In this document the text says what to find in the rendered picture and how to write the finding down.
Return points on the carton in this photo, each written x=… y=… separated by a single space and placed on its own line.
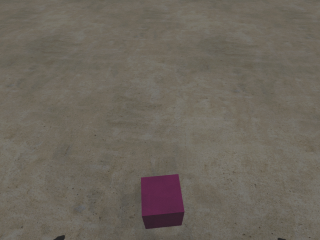
x=161 y=201

